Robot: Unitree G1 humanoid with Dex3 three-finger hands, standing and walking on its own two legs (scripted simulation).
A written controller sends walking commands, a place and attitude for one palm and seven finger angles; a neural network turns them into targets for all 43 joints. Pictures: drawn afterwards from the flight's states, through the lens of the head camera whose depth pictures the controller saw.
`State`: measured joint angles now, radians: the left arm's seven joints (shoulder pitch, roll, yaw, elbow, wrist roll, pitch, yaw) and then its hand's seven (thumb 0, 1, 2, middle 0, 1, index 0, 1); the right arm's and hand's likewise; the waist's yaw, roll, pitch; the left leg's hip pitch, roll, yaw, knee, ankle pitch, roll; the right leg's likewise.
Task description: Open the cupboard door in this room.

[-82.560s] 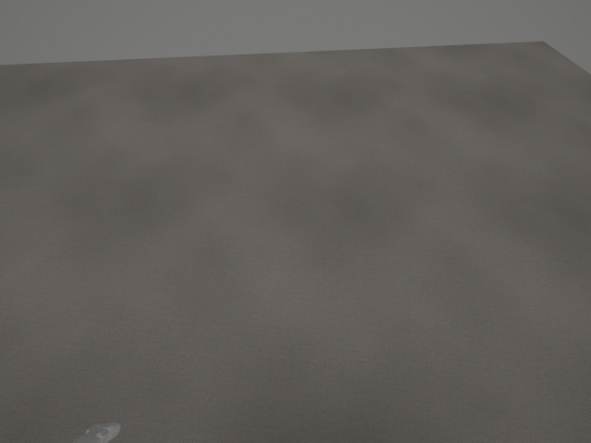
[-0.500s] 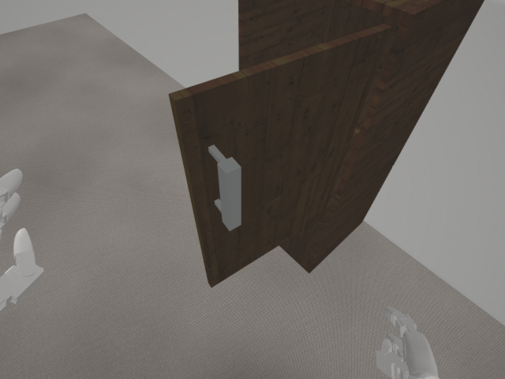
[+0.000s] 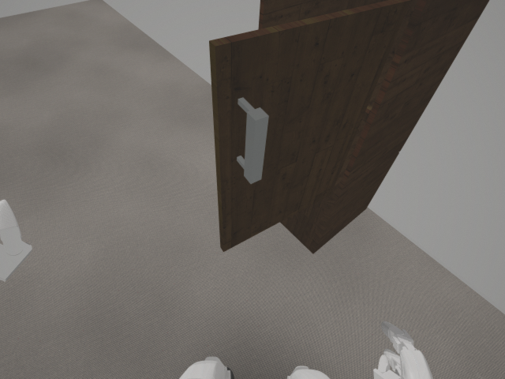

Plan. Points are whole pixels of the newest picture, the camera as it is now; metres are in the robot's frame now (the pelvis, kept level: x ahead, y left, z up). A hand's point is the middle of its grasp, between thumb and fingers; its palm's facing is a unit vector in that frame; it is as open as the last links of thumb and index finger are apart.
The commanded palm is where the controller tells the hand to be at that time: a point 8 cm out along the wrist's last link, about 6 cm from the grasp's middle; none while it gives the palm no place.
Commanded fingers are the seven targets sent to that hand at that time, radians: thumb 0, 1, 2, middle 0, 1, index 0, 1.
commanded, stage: step back with the hand held close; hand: left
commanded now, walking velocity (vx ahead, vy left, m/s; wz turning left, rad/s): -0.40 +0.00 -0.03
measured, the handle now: (248, 141) +0.48 +0.04 +0.10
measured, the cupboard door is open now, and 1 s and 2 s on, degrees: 82 82 82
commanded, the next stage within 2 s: stop stepping back and stand still in 0.22 s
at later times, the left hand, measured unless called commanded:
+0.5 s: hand (18, 320) +0.15 +0.23 +0.18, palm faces +0.28 -0.84 -0.47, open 7.4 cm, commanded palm +0.08 +0.27 +0.20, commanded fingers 0.00 0.90 0.90 -0.20 -0.30 -0.20 -0.30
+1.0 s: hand out of the picture +0.09 +0.25 +0.18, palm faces +0.37 -0.80 -0.47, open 7.4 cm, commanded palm +0.03 +0.29 +0.20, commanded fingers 0.00 0.90 0.90 -0.20 -0.30 -0.20 -0.30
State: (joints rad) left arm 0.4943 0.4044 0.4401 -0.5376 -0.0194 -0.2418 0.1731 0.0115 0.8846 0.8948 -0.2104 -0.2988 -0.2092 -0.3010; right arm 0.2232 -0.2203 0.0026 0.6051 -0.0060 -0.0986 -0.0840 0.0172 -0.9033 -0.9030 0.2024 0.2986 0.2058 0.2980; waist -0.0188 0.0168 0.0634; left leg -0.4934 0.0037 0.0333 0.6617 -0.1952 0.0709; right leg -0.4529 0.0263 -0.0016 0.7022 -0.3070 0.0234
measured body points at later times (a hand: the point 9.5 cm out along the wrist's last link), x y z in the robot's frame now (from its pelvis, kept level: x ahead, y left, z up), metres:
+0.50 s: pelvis -0.09 -0.02 +0.01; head -0.07 +0.01 +0.46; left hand +0.13 +0.27 +0.21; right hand +0.06 -0.27 -0.05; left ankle +0.03 +0.05 -0.72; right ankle -0.17 -0.12 -0.70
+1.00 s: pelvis -0.13 +0.00 +0.02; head -0.13 +0.00 +0.47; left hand +0.07 +0.29 +0.21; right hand +0.00 -0.23 -0.07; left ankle -0.09 +0.11 -0.72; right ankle -0.15 -0.11 -0.72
